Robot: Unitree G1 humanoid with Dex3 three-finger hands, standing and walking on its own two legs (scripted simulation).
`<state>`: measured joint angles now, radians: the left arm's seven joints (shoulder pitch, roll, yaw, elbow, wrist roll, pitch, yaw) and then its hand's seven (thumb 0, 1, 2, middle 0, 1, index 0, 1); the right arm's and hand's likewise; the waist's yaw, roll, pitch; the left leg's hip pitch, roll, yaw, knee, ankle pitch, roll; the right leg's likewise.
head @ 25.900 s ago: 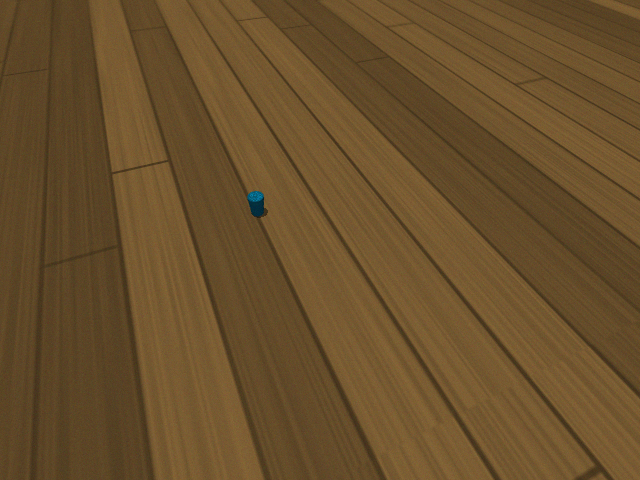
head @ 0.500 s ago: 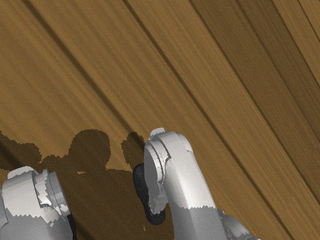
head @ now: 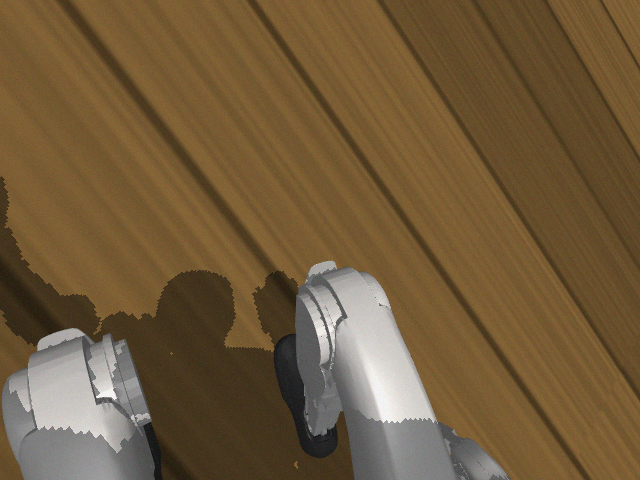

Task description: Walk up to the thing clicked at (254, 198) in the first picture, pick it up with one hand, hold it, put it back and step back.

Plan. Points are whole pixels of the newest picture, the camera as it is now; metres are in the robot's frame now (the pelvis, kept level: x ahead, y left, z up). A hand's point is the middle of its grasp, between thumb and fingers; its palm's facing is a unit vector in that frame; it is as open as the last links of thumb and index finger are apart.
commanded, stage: withdraw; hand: left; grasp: from above
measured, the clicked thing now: out of the picture +0.47 +0.33 -0.26
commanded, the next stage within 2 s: home in 0.76 s
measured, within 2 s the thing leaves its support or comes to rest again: neither
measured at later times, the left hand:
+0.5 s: hand out of the picture +0.44 +0.34 -0.04, palm faces -0.49 -0.10 -0.87, open 14.1 cm
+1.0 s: hand out of the picture +0.47 +0.36 -0.10, palm faces -0.38 -0.07 -0.92, open 13.6 cm
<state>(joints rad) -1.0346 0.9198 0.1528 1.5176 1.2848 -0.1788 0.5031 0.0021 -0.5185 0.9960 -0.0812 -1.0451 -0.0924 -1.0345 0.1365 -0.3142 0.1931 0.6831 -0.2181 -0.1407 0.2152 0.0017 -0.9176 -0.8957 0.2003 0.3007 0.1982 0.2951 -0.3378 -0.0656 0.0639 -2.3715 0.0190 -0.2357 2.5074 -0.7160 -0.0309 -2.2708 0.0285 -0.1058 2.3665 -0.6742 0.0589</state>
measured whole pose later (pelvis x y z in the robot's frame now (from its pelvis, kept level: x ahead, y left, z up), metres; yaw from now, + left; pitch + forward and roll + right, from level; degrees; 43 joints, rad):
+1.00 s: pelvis -0.01 +0.00 +0.03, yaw +4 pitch +36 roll -8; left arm -1.03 0.84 0.11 1.33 1.23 -0.15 0.27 0.00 -0.44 0.95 -0.15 -0.95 -0.15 -0.94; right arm 0.21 -0.25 0.11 0.68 -0.12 0.00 0.13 0.00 -0.90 -0.89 0.20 0.30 0.20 0.29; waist -0.28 0.01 -0.03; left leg -2.34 0.01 -0.15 2.36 -0.66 -0.01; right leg -2.25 0.00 -0.04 2.28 -0.65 0.06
